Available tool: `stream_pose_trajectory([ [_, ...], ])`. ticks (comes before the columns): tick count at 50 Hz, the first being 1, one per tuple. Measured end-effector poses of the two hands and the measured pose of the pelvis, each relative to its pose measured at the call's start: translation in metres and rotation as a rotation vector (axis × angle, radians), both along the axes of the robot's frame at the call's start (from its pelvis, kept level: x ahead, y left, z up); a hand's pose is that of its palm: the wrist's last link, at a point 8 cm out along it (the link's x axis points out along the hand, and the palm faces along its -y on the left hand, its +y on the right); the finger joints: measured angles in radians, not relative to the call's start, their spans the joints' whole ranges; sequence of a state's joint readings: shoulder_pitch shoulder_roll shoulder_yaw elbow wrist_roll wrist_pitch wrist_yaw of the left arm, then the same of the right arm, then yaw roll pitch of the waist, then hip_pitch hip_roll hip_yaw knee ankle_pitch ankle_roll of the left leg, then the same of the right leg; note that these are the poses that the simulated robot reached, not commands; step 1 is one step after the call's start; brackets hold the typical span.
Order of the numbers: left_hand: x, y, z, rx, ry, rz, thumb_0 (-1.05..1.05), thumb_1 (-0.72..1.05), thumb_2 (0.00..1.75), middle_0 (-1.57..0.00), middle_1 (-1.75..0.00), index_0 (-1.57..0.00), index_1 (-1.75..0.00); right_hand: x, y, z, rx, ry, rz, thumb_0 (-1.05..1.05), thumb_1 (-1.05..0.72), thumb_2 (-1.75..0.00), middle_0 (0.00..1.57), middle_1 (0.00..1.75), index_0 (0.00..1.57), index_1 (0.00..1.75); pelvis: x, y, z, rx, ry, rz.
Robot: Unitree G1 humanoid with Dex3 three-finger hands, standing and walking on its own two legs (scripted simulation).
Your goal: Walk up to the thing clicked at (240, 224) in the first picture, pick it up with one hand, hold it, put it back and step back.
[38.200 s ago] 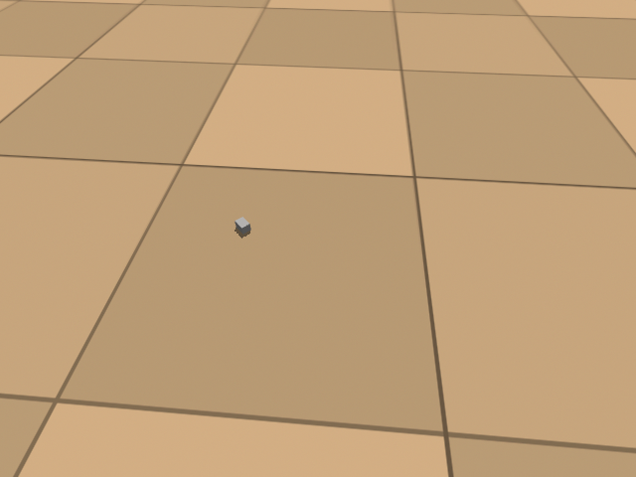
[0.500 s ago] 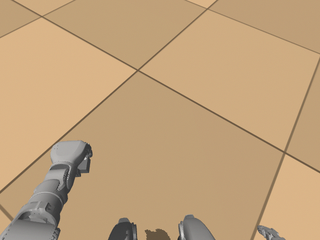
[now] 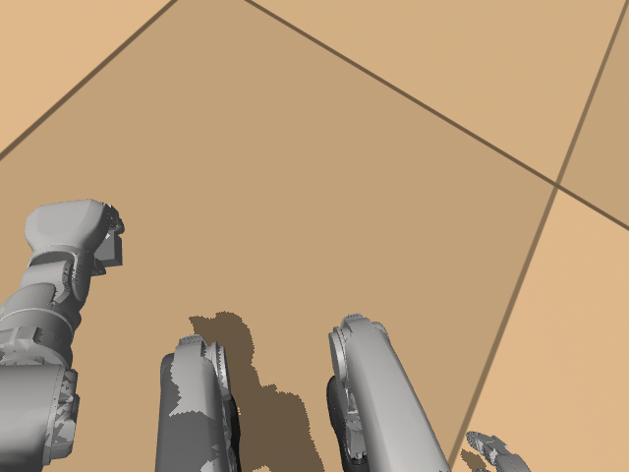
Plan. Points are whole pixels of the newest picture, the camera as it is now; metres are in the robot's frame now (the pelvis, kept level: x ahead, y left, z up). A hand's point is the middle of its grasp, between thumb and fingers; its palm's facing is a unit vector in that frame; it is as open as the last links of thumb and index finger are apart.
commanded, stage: crouch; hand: left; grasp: from above
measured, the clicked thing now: (96, 250) +0.45 +0.26 -0.18
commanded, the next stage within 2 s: lower in 0.92 s
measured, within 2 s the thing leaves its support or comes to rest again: neither
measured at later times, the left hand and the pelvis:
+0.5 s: hand (110, 256) +0.46 +0.27 -0.25, palm faces -0.46 -0.03 -0.89, open 6.9 cm; pelvis +0.00 -0.01 -0.09, yaw -3 degrees
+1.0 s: hand (119, 259) +0.47 +0.27 -0.31, palm faces -0.45 -0.04 -0.89, open 6.9 cm; pelvis -0.01 -0.01 -0.14, yaw -5 degrees
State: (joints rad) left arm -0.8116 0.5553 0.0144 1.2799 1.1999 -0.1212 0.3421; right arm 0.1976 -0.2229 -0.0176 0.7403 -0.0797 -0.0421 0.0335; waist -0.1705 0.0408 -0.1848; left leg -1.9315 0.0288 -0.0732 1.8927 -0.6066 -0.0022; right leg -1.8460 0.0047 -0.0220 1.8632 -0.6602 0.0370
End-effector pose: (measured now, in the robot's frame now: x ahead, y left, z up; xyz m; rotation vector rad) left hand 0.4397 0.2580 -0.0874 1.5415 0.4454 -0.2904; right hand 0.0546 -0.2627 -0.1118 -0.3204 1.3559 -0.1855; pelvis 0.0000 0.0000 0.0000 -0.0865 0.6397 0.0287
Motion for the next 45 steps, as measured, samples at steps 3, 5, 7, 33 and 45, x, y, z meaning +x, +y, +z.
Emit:
stream_pose_trajectory([
  [3, 0.004, 0.001, -0.021, -0.007, -0.005, -0.001, -0.01, 0.46, 0.05, -0.98, -0.14, -1.03, -0.10, 0.005, -0.003, -0.015, -0.002, 0.006, 0.026, 0.01, -0.90, -0.90, 0.20, 0.30, 0.21, 0.30, 0.000, -0.001, -0.016, -0.006, 0.011, -0.002],
  [5, 0.006, 0.002, -0.033, -0.008, -0.009, 0.001, -0.01, 0.46, 0.05, -0.98, -0.14, -1.03, -0.10, 0.007, -0.005, -0.023, -0.005, 0.009, 0.041, 0.01, -0.90, -0.90, 0.20, 0.30, 0.21, 0.30, 0.000, -0.002, -0.025, -0.009, 0.015, -0.005],
  [7, 0.009, 0.003, -0.044, -0.007, -0.011, 0.005, -0.01, 0.45, 0.05, -0.98, -0.14, -1.04, -0.10, 0.010, -0.008, -0.030, -0.010, 0.010, 0.052, 0.01, -0.90, -0.90, 0.20, 0.30, 0.21, 0.30, 0.000, -0.003, -0.034, -0.011, 0.017, -0.008],
  [33, 0.031, 0.009, -0.131, -0.015, 0.004, 0.004, -0.01, 0.45, 0.03, -1.00, -0.11, -1.05, -0.07, -0.035, -0.014, -0.098, 0.007, 0.131, 0.042, 0.01, -0.91, -0.90, 0.20, 0.30, 0.21, 0.30, -0.008, -0.005, -0.114, -0.032, -0.023, -0.045],
  [45, 0.036, 0.011, -0.155, -0.010, 0.007, 0.007, -0.01, 0.46, 0.00, -1.00, -0.11, -1.06, -0.06, -0.041, -0.012, -0.117, 0.008, 0.142, 0.062, 0.01, -0.91, -0.90, 0.20, 0.30, 0.21, 0.30, -0.010, -0.005, -0.137, -0.041, -0.043, -0.055],
])
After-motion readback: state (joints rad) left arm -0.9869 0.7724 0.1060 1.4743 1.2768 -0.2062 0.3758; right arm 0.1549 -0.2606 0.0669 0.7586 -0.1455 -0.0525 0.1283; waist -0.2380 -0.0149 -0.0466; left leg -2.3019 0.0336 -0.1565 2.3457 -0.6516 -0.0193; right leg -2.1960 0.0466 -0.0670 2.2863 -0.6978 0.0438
